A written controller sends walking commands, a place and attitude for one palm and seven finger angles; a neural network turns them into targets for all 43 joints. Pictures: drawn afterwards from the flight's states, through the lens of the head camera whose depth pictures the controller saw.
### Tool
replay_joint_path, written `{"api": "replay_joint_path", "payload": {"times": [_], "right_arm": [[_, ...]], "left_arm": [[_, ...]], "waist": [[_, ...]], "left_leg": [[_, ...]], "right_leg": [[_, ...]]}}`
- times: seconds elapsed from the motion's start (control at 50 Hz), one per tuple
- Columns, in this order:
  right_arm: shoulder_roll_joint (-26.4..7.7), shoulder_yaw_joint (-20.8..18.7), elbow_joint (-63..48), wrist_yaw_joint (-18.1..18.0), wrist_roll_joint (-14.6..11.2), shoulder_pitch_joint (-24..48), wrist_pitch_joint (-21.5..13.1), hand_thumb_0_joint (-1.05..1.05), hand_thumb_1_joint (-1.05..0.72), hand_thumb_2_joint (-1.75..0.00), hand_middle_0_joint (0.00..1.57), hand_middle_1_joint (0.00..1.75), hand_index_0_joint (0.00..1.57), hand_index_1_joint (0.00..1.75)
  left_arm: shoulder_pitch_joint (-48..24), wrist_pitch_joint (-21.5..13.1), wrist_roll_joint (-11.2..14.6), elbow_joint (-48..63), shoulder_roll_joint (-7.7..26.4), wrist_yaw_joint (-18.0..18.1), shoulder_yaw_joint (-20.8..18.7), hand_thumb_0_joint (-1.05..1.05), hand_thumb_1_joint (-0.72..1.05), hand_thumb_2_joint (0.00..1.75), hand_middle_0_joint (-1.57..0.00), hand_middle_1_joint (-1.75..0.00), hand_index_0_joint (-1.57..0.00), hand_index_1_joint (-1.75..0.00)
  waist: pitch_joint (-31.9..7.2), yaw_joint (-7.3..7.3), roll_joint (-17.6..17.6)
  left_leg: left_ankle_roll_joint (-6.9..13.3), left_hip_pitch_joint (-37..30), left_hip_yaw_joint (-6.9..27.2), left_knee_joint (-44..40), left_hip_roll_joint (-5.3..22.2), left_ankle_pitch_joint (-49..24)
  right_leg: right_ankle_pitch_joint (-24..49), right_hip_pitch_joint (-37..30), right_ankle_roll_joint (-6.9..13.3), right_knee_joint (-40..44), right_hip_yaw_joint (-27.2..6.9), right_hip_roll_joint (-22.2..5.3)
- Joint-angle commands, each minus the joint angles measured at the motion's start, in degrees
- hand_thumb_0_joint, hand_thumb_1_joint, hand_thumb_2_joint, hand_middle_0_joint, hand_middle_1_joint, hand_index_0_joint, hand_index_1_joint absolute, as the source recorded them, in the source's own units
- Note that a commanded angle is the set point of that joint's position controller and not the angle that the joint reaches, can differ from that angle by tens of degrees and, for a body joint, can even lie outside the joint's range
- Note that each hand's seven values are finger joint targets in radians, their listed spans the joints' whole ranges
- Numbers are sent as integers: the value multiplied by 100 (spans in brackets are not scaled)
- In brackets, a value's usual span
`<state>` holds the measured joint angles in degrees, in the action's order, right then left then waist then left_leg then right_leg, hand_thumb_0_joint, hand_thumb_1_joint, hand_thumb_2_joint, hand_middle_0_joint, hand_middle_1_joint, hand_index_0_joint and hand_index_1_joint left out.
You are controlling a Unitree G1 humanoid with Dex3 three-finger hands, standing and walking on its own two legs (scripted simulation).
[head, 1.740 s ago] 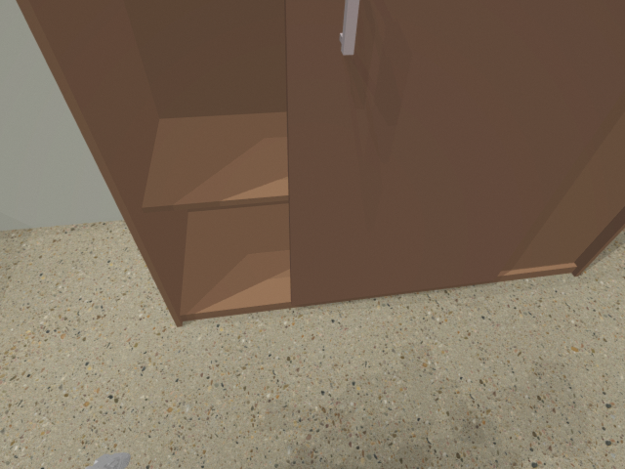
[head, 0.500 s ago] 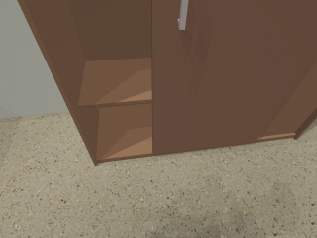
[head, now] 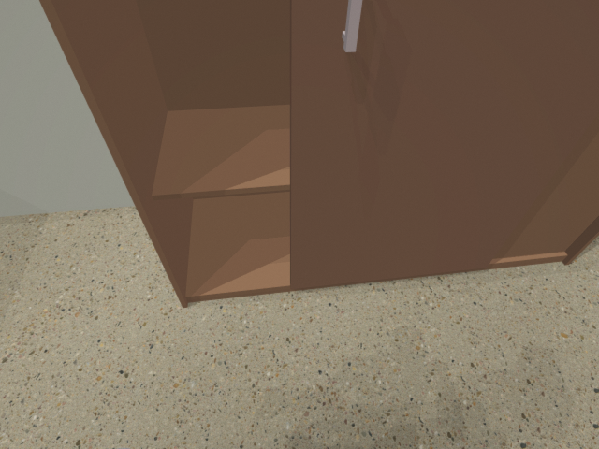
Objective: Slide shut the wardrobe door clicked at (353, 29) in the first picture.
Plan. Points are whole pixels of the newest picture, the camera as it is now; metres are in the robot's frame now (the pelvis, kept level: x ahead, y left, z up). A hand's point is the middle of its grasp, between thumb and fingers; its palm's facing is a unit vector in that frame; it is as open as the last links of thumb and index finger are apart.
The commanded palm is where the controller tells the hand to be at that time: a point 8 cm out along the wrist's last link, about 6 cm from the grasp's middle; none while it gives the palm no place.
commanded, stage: turn to face it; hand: right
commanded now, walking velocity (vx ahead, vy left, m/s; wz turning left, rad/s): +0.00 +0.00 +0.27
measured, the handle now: out of the picture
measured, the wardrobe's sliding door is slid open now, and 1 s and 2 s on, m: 0.39 0.39 0.39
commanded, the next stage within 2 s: take the last steps up to it in 0.28 s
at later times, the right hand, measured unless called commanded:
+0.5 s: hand out of the picture +0.05 -0.19 -0.18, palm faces -0.11 +0.97 -0.21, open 7.4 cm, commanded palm none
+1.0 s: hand out of the picture +0.08 -0.24 -0.20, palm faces -0.10 +0.99 -0.12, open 7.4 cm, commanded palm none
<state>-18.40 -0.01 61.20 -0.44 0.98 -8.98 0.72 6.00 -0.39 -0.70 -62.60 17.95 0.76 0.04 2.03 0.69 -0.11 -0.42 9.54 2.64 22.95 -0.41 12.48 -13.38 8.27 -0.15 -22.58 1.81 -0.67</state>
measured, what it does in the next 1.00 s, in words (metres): walks ahead: right foot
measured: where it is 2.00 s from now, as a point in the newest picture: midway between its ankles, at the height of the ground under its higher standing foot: outside the picture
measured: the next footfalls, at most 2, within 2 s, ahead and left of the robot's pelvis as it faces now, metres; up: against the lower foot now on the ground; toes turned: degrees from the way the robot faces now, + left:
right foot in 0.90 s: +0.19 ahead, -0.13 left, +0.00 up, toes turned +1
left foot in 1.46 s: +0.35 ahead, +0.09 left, +0.00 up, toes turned +17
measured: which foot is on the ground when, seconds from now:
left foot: down 0.00-0.90, up 0.92-1.00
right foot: down 0.00-0.56, up 0.58-0.88, down 0.90-1.00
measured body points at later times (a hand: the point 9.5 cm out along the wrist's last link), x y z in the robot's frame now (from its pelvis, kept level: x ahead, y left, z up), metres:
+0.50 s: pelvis -0.01 -0.01 -0.02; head +0.00 +0.00 +0.43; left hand -0.03 +0.24 -0.17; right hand +0.06 -0.24 -0.17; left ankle -0.01 +0.12 -0.74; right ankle -0.01 -0.12 -0.74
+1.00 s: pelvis +0.12 -0.06 -0.01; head +0.13 -0.10 +0.44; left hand +0.13 +0.18 -0.14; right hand +0.09 -0.29 -0.19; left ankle +0.01 +0.07 -0.67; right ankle +0.15 -0.13 -0.74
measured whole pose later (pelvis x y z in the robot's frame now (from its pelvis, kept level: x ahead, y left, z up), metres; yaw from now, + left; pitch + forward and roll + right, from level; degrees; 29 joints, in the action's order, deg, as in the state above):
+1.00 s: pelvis +0.12 -0.06 -0.01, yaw +10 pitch +0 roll +1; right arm -9.9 -3.1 64.5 0.1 2.0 -23.2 -0.2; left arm 13.7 -4.0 -1.3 -58.3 7.8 1.0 -2.0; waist 1.0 1.2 3.4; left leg 1.7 20.6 -0.1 60.3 1.9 23.1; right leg -16.6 16.6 4.3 -33.0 9.0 -1.7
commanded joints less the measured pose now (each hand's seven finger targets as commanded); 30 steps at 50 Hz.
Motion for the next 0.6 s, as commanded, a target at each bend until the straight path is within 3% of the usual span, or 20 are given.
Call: {"api": "replay_joint_path", "payload": {"times": [0.0,0.14,0.26,0.32,0.36,0.4,0.42,0.44,0.46,0.5,0.52,0.54,0.56,0.58], "right_arm": [[-616,-172,-397,-63,-18,-159,0,0,-90,-90,20,30,20,30],[-503,-262,-682,-48,8,-352,46,0,-90,-90,20,30,20,30],[-383,-347,-883,-52,29,-416,68,0,-90,-90,20,30,20,30],[-293,-365,-943,-51,31,-404,71,0,-90,-90,20,30,20,30],[-168,-359,-975,-54,34,-407,67,0,-90,-90,20,30,20,30],[-17,-348,-924,-5,51,-592,53,0,-90,-90,20,30,20,30],[66,-347,-905,30,63,-653,52,0,-90,-90,20,30,20,30],[159,-356,-892,55,85,-733,40,0,-90,-90,20,30,20,30],[291,-353,-847,88,92,-796,25,0,-90,-90,20,30,20,30],[442,-334,-613,116,101,-1291,-63,0,-90,-90,20,30,20,30],[349,-362,-461,90,116,-1643,-134,0,-90,-90,20,30,20,30],[-88,-426,-327,9,125,-1979,-226,0,-90,-90,20,30,20,30],[-308,-471,-266,-59,37,-2382,-269,0,-90,-90,20,30,20,30],[-297,-452,-258,-79,21,-2208,-314,0,-90,-90,20,30,20,30]], "left_arm": [[269,-18,8,341,602,78,-178,0,90,90,-20,-30,-20,-30],[437,28,12,566,517,98,-303,0,90,90,-20,-30,-20,-30],[633,54,5,683,250,101,-376,0,90,90,-20,-30,-20,-30],[754,42,2,685,176,103,-393,0,90,90,-20,-30,-20,-30],[824,29,-7,680,171,100,-413,0,90,90,-20,-30,-20,-30],[926,1,-48,634,291,69,-421,0,90,90,-20,-30,-20,-30],[945,-10,-66,626,413,49,-450,0,90,90,-20,-30,-20,-30],[921,-26,-53,639,497,26,-478,0,90,90,-20,-30,-20,-30],[810,-42,-63,649,520,15,-485,0,90,90,-20,-30,-20,-30],[724,-31,-90,599,387,-4,-433,0,90,90,-20,-30,-20,-30],[792,-29,-77,579,167,-17,-395,0,90,90,-20,-30,-20,-30],[747,-45,-15,693,-233,-45,-308,0,90,90,-20,-30,-20,-30],[344,-101,-47,909,-170,-68,-300,0,90,90,-20,-30,-20,-30],[310,-122,-55,893,-96,-85,-345,0,90,90,-20,-30,-20,-30]], "waist": [[-356,-79,17],[-313,-77,37],[-254,-124,281],[-251,-154,191],[-305,-146,-38],[-350,-100,-447],[-164,-78,-758],[-127,-33,-962],[60,49,-926],[291,269,-413],[433,397,190],[616,469,1661],[613,614,1635],[598,422,1104]], "left_leg": [[156,227,539,111,579,-1472],[211,581,694,492,422,-1188],[361,1047,1123,405,507,-562],[360,1259,1106,493,421,-380],[294,1272,905,714,254,-255],[229,1293,550,1031,-64,1210],[171,1355,228,1508,-245,1522],[135,1161,-117,2145,-267,1392],[112,1000,-345,2262,-139,1297],[162,165,-462,1271,-87,1131],[304,-219,213,423,116,1452],[827,-637,2228,-637,1243,2097],[1327,-525,3516,-1428,2013,1989],[1492,-352,3469,-1458,2003,2004]], "right_leg": [[1088,-149,43,28,-283,-706],[541,143,122,-279,-252,-776],[-276,368,105,-665,-88,-620],[-363,334,142,-634,-126,-677],[-411,364,219,-443,-289,-821],[-1776,356,397,153,-676,-1102],[-2621,553,566,612,-1015,-1361],[-3033,839,781,910,-1339,-1725],[-2987,1086,881,981,-1304,-1873],[-2719,1603,619,243,-578,-1438],[-2535,2020,377,-753,-124,-919],[-2231,3114,37,-2347,570,-203],[-2093,3325,51,-3337,312,-172],[-1655,3274,71,-3757,-75,-302]]}}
